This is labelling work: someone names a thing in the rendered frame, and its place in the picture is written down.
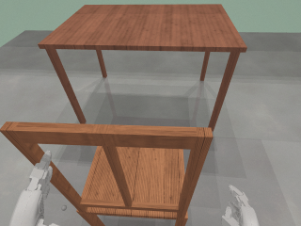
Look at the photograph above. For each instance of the robot left hand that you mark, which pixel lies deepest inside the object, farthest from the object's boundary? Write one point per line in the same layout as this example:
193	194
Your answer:
30	205

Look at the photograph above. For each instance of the table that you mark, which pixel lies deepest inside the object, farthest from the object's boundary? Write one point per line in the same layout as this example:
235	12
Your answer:
147	27

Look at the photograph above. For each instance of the chair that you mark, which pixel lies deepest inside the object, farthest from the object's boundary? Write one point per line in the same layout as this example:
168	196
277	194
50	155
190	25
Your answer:
137	170

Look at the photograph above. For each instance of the robot right hand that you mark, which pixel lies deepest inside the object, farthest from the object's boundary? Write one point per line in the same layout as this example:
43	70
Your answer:
243	216

